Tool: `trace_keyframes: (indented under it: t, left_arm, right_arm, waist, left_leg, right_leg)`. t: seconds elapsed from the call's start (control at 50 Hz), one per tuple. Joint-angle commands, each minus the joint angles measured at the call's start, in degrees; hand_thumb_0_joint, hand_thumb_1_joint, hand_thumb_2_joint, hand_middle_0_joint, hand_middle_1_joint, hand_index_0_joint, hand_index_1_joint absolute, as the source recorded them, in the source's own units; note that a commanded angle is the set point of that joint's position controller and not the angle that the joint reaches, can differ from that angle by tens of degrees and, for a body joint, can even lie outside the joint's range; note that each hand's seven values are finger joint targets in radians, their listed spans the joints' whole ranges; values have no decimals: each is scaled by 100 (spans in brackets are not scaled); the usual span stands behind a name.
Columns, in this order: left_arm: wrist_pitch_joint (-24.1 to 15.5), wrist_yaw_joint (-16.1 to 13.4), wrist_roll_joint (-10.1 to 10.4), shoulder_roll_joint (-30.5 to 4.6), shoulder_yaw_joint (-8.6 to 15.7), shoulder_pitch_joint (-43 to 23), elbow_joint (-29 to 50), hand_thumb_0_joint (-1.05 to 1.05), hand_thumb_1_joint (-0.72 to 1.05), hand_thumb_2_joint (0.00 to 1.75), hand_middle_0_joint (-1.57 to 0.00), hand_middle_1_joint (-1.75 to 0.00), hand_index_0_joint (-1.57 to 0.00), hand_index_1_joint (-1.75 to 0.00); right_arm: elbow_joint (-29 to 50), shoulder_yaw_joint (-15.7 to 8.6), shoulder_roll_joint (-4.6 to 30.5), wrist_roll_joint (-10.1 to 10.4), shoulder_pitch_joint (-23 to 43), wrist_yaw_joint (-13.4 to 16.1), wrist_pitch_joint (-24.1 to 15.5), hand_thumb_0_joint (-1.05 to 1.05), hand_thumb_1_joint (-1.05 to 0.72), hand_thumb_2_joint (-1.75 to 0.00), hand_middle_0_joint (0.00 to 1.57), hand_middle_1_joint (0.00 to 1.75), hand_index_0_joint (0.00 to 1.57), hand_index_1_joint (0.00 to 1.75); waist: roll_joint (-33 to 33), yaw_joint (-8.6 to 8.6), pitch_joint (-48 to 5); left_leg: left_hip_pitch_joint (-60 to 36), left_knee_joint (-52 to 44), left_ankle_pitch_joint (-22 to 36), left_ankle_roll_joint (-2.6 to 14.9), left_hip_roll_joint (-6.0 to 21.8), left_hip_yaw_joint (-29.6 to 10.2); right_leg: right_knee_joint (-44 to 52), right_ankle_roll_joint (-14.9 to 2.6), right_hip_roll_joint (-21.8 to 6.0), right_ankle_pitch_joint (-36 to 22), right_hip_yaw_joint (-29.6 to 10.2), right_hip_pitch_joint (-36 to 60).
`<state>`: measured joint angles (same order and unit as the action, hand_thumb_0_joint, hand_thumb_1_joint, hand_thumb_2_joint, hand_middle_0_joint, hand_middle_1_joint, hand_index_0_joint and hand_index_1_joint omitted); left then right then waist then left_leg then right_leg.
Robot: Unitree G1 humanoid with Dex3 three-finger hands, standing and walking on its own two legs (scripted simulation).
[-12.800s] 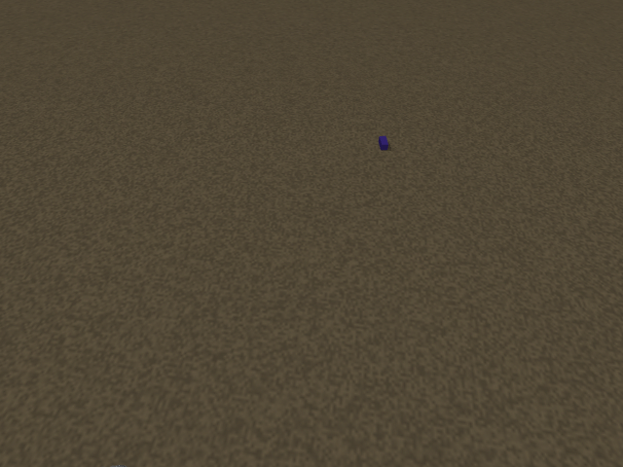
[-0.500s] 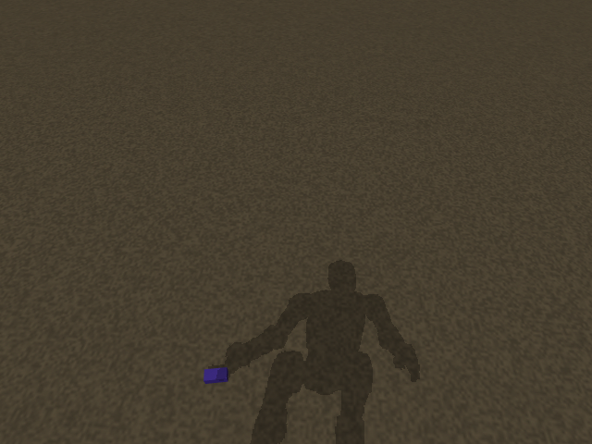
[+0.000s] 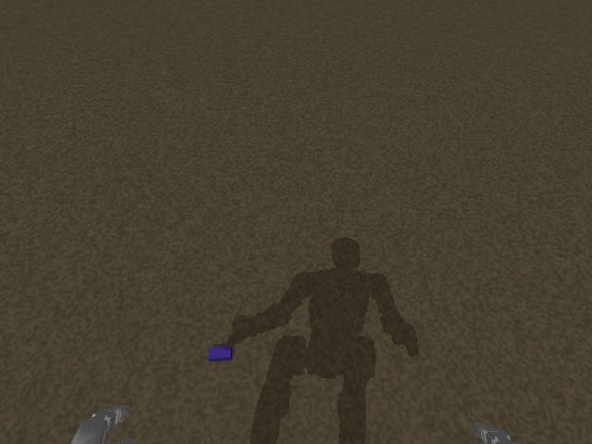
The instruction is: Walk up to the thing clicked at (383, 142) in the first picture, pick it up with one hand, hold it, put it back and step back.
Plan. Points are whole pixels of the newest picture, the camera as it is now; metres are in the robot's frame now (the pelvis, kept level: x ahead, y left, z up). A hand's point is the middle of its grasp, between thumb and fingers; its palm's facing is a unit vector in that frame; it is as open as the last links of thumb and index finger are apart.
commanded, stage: rise first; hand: left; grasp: from above
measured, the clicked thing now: (220, 353) +0.42 +0.25 -0.76
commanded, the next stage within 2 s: none
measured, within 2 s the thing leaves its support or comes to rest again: neither
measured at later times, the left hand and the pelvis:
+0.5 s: hand (138, 433) +0.15 +0.26 -0.21, palm faces -0.13 -0.89 -0.44, open 12.5 cm; pelvis +0.00 +0.01 -0.06, yaw -1 degrees
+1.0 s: hand out of the picture +0.13 +0.28 -0.27, palm faces -0.26 -0.80 -0.54, open 12.6 cm; pelvis -0.02 +0.01 -0.13, yaw -2 degrees
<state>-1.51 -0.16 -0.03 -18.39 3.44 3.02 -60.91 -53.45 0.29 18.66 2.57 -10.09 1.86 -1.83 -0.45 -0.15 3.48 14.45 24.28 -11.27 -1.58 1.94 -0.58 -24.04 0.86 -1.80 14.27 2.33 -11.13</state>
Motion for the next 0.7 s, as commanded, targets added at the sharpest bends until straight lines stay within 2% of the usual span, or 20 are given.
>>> trace_keyframes:
  t: [0.0, 0.02, 0.04, 0.06, 0.1, 0.12, 0.18, 0.22, 0.3, 0.32, 0.36, 0.38, 0.4, 0.44, 0.46, 0.52, 0.54, 0.56, 0.64, 0.68]
  left_arm:
    - [-77, 67, -496, -1539, 700, -948, -33, 0, 31, 76, -32, -71, -33, -70]
    - [-18, 109, -661, -1500, 836, -586, -30, 0, 23, 73, -33, -74, -35, -72]
    - [50, 124, -763, -1413, 854, -263, 42, 0, 15, 75, -33, -75, -34, -74]
    - [128, 108, -790, -1213, 797, -100, 147, 0, 7, 75, -33, -77, -34, -76]
    - [339, 19, -829, -1207, 838, -125, 633, 0, -9, 74, -32, -80, -33, -79]
    - [477, 2, -857, -1094, 761, -165, 761, 0, -17, 75, -34, -78, -34, -78]
    - [754, -85, -973, -1163, 812, -236, 1152, 0, -32, 79, -32, -81, -31, -82]
    - [830, -124, -1032, -1094, 814, -242, 1390, 0, -32, 77, -33, -82, -32, -82]
    - [853, -134, -1134, -1135, 896, -147, 2212, 0, -35, 77, -36, -80, -35, -81]
    - [884, -125, -1166, -1078, 889, 28, 2129, 0, -35, 77, -37, -78, -35, -80]
    - [878, -114, -1231, -1109, 882, 30, 2820, 0, -34, 77, -38, -75, -36, -78]
    - [921, -118, -1257, -1023, 875, 262, 2683, 0, -33, 76, -39, -75, -36, -77]
    - [935, -113, -1301, -1092, 912, 301, 2993, 0, -34, 77, -40, -73, -37, -77]
    - [1046, -93, -1369, -998, 841, 684, 3062, 0, -34, 75, -40, -75, -38, -77]
    - [1050, -103, -1398, -1069, 849, 536, 3520, 0, -32, 75, -40, -73, -38, -76]
    - [1180, -141, -1469, -930, 796, 902, 3515, 0, -29, 72, -42, -72, -40, -74]
    - [1192, -144, -1480, -995, 818, 844, 3883, 0, -31, 73, -42, -72, -40, -74]
    - [1223, -172, -1509, -1036, 893, 965, 3894, 0, -29, 71, -43, -73, -41, -74]
    - [1322, -204, -1617, -968, 798, 1262, 4215, 0, -27, 69, -43, -72, -42, -74]
    - [1356, -226, -1652, -979, 832, 1402, 4389, 0, -30, 71, -42, -74, -41, -76]
  right_arm:
    - [867, -438, 709, -71, -380, 119, -201, 0, -91, -90, 20, 30, 20, 30]
    - [1007, -509, 679, -140, -461, 63, -212, 0, -91, -90, 20, 30, 20, 30]
    - [1184, -530, 661, -133, -488, 29, -215, 0, -90, -90, 20, 30, 20, 30]
    - [1340, -541, 613, -125, -491, 19, -211, 0, -91, -90, 20, 30, 20, 30]
    - [1595, -570, 602, -99, -405, -6, -223, 0, -86, -88, 20, 30, 20, 30]
    - [1705, -565, 586, -84, -386, -31, -217, 0, -89, -89, 20, 30, 20, 30]
    - [2031, -564, 535, -86, -228, -64, -239, 0, -89, -89, 20, 30, 20, 30]
    - [2119, -575, 492, -106, -314, -78, -284, 0, -90, -90, 20, 30, 20, 30]
    - [2301, -599, 445, -124, -382, -70, -428, 0, -93, -91, 20, 30, 20, 30]
    - [2276, -604, 439, -139, -426, -67, -448, 0, -93, -91, 20, 30, 20, 30]
    - [2465, -613, 407, -155, -336, -59, -521, 0, -92, -90, 20, 30, 20, 30]
    - [2462, -617, 405, -157, -358, -53, -535, 0, -92, -90, 20, 30, 20, 30]
    - [2536, -625, 404, -155, -335, -40, -568, 0, -92, -90, 20, 30, 20, 30]
    - [2443, -632, 383, -176, -471, -33, -598, 0, -94, -91, 20, 30, 20, 30]
    - [2623, -631, 393, -180, -343, -21, -633, 0, -92, -90, 20, 30, 20, 30]
    - [2599, -620, 362, -200, -361, -16, -683, 0, -93, -91, 20, 30, 20, 30]
    - [2729, -602, 339, -194, -267, -17, -718, 0, -93, -91, 20, 30, 20, 30]
    - [2744, -608, 361, -206, -272, -17, -744, 0, -94, -91, 20, 30, 20, 30]
    - [2826, -586, 331, -228, -191, -15, -824, 0, -94, -91, 20, 30, 20, 30]
    - [2918, -579, 301, -216, -179, -17, -842, 0, -95, -91, 20, 30, 20, 30]
  waist:
    - [258, -129, -1227]
    - [20, 48, -1485]
    - [-167, 147, -1632]
    - [-255, 170, -1660]
    - [-273, 163, -1726]
    - [-236, 51, -1666]
    - [-42, 40, -1597]
    - [66, -27, -1638]
    - [-139, -40, -1911]
    - [-118, -111, -1815]
    - [-331, -56, -2064]
    - [-225, -89, -1969]
    - [-259, -78, -2144]
    - [-244, -131, -2224]
    - [-364, -118, -2341]
    - [-221, -183, -2232]
    - [-267, -137, -2396]
    - [-306, -133, -2397]
    - [-440, -119, -2508]
    - [-414, -96, -2618]
  left_leg:
    - [255, 563, 546, 237, -273, 300]
    - [375, 735, 689, 199, -299, 298]
    - [369, 809, 813, 152, -295, 290]
    - [388, 818, 799, 121, -300, 287]
    - [410, 809, 877, 103, -265, 242]
    - [515, 903, 814, 121, -243, 236]
    - [909, 1245, 654, 130, -213, 222]
    - [1164, 1550, 486, 158, -210, 241]
    - [1477, 2048, 335, 144, -154, 193]
    - [1658, 2165, 195, 152, -140, 171]
    - [1739, 2318, 146, 138, -101, 108]
    - [1877, 2374, -6, 142, -112, 104]
    - [1905, 2489, 69, 157, -101, 96]
    - [1957, 2710, 316, 173, -60, 86]
    - [1965, 2789, 346, 170, -51, 55]
    - [2298, 2997, 98, 180, -46, 36]
    - [2303, 3086, 201, 193, -36, 18]
    - [2400, 3161, 164, 186, -37, 21]
    - [2576, 3368, 184, 164, -10, -64]
    - [2675, 3515, 165, 178, -25, -61]
  right_leg:
    - [-363, -127, 110, -906, -49, -652]
    - [-601, -170, 113, -948, -45, -664]
    - [-739, -203, 149, -958, -29, -694]
    - [-775, -216, 166, -890, -33, -798]
    - [-815, -212, 210, -890, 23, -830]
    - [-872, -197, 215, -830, 16, -967]
    - [-1165, -173, 229, -627, 54, -1321]
    - [-1408, -145, 214, -508, 16, -1594]
    - [-1948, -140, 205, -326, -7, -2094]
    - [-2049, -136, 208, -206, -14, -2273]
    - [-2281, -155, 213, -128, 3, -2442]
    - [-2306, -150, 199, 10, -6, -2520]
    - [-2404, -150, 207, -74, -18, -2560]
    - [-2606, -134, 213, -260, -18, -2722]
    - [-2685, -138, 216, -258, -9, -2812]
    - [-2840, -131, 220, -55, -9, -3072]
    - [-2929, -135, 222, -145, -7, -3103]
    - [-3003, -136, 215, -99, 0, -3118]
    - [-3319, -156, 233, 2, 37, -3459]
    - [-3411, -156, 242, 5, 37, -3546]
